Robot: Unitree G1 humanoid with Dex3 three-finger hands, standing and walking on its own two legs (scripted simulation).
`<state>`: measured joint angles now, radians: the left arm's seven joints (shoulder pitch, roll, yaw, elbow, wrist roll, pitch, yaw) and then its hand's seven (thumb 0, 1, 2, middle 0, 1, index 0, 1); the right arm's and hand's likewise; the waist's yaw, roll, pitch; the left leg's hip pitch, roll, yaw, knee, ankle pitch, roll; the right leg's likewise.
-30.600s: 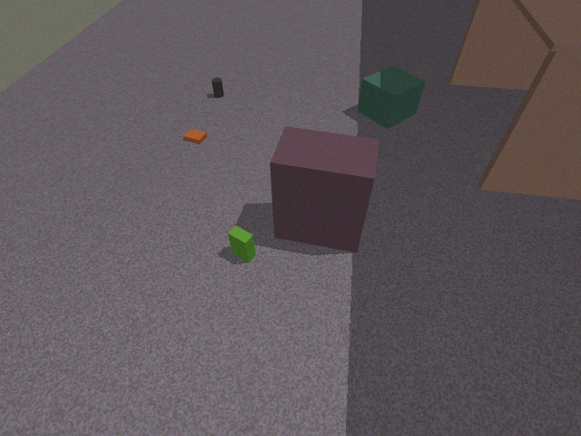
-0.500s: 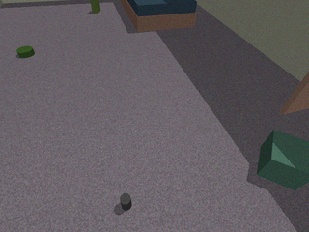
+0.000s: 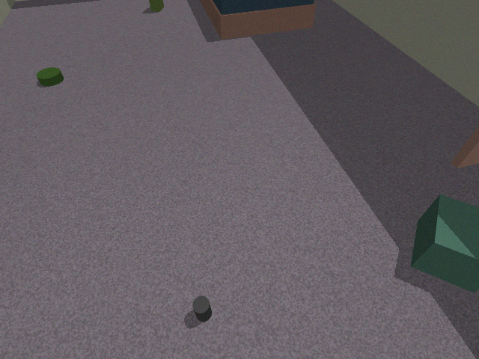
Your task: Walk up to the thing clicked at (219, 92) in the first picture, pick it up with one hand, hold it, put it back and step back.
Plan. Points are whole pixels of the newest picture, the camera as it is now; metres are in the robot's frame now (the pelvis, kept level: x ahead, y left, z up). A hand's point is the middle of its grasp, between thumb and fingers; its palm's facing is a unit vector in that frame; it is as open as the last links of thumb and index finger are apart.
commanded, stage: stand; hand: left
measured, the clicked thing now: (202, 309) +0.42 +0.18 -0.72
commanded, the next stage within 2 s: walk up in 1.58 s
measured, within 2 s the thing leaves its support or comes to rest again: neither
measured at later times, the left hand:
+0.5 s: hand out of the picture +0.09 +0.24 -0.15, palm faces -0.01 -0.94 -0.35, open 7.4 cm
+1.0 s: hand out of the picture +0.08 +0.24 -0.16, palm faces -0.01 -0.94 -0.34, open 7.4 cm
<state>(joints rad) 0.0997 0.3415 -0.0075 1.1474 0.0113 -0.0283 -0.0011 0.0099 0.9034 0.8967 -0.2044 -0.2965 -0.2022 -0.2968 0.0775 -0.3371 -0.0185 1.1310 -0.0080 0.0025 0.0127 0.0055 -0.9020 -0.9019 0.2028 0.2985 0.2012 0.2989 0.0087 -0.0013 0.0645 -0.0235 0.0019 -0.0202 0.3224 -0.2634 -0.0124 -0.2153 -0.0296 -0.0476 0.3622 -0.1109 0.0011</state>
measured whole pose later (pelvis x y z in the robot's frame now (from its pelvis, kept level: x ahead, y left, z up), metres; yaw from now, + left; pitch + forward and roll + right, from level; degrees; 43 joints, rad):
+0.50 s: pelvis +0.00 -0.02 +0.00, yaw +0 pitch -3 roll +0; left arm 0.08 0.34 0.01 1.15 0.01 -0.02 0.00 0.01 0.90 0.90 -0.20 -0.30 -0.20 -0.30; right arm 0.13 -0.35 -0.02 1.14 -0.01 0.00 0.01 0.01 -0.90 -0.90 0.20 0.30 0.20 0.30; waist 0.00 0.01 0.05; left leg -0.01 0.03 -0.03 0.32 -0.26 -0.04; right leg -0.20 -0.01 -0.06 0.35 -0.11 -0.02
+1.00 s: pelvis +0.01 -0.01 +0.00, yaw +0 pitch -2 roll +0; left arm 0.09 0.34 0.01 1.15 0.01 -0.01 -0.01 0.01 0.90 0.90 -0.20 -0.30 -0.20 -0.30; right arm 0.15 -0.35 -0.01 1.13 -0.01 0.00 0.00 0.01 -0.90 -0.90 0.20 0.30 0.20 0.30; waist 0.00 0.01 0.06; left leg -0.01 0.03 -0.03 0.31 -0.27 -0.04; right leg -0.21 -0.01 -0.06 0.37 -0.13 -0.02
